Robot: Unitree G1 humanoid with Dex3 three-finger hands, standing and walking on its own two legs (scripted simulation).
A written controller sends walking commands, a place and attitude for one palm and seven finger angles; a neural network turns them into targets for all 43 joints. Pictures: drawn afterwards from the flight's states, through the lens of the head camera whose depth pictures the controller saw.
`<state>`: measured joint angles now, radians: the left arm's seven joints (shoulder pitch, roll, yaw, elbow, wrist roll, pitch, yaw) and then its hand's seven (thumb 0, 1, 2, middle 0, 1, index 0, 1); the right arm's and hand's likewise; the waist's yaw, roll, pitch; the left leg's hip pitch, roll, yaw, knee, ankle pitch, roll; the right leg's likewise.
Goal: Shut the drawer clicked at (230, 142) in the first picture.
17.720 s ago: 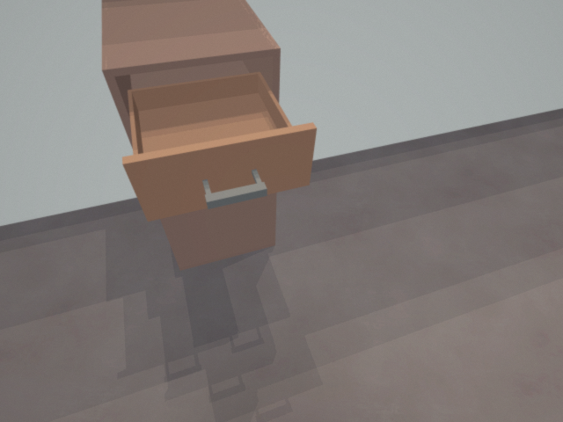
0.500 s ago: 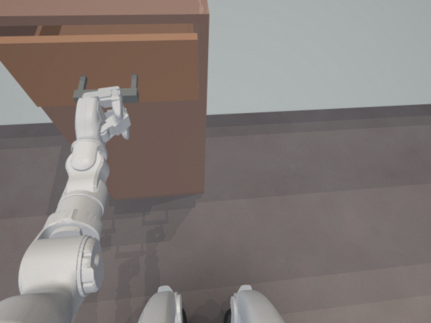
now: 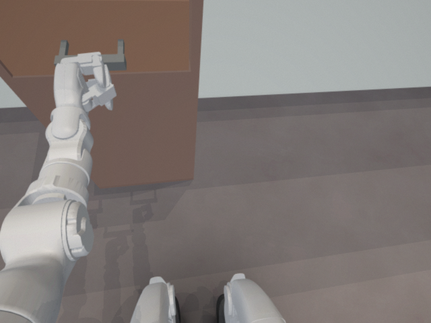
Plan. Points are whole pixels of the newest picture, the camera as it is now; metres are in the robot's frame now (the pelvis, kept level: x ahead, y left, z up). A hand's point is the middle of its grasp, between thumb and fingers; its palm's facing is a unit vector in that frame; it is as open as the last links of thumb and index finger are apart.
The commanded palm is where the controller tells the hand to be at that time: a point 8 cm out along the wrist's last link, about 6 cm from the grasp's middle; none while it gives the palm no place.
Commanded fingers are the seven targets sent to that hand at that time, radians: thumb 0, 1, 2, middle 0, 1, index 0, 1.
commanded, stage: push the drawer shut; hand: left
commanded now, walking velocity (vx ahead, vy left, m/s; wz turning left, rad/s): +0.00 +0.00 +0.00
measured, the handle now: (92, 54) +0.60 +0.18 +0.07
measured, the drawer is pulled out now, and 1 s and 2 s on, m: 0.00 0.00 0.00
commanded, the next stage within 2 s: pull the fist back off the drawer in 0.14 s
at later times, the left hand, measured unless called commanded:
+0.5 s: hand (111, 86) +0.53 +0.14 +0.07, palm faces +0.04 -1.00 -0.06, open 2.8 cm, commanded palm +0.52 +0.17 +0.08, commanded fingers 0.00 0.90 0.90 -1.40 -1.60 -1.40 -1.60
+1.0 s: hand (114, 94) +0.51 +0.14 +0.07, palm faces +0.06 -1.00 -0.03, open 3.2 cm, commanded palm +0.47 +0.19 +0.08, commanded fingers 0.00 0.90 0.90 -1.40 -1.60 -1.40 -1.60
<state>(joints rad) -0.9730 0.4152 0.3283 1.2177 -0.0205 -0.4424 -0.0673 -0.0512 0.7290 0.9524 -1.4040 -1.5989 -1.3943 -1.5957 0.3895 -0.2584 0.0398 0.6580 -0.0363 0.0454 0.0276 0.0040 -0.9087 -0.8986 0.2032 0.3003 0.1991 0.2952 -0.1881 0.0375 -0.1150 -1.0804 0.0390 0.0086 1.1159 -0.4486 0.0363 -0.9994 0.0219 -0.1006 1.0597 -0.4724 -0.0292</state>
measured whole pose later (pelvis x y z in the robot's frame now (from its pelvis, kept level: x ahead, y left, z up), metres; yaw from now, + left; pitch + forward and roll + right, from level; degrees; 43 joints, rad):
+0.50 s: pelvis -0.03 +0.01 -0.01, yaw +0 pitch +24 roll -5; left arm -1.10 0.45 0.27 1.29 0.01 -0.42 0.00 -0.03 0.72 1.02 -1.40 -1.60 -1.39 -1.60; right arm 0.39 -0.27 0.06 0.67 -0.05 -0.01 0.02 0.00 -0.91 -0.90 0.20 0.30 0.20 0.30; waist -0.23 0.03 -0.11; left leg -1.17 0.03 -0.01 1.15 -0.41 0.05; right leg -1.07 0.01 -0.12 1.09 -0.44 -0.02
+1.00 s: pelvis +0.02 +0.00 +0.01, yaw -1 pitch +21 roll -2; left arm -0.76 0.31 0.29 1.00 -0.06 -0.43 -0.01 0.02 0.89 0.90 -1.40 -1.60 -1.39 -1.60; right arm 0.38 -0.25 0.02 0.62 -0.02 0.08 0.05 0.00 -0.91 -0.90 0.20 0.30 0.20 0.30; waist -0.15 0.03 -0.13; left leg -0.96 0.04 0.04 1.05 -0.46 0.04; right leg -0.90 0.03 -0.06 1.00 -0.47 -0.02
